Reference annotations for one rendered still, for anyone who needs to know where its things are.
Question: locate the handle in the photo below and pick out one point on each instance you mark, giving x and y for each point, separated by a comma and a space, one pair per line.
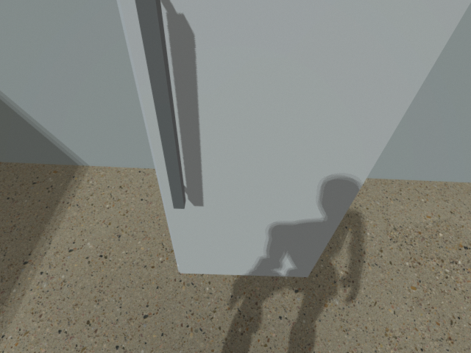
153, 36

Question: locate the fridge door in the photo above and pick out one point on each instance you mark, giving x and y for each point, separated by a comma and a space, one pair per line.
282, 109

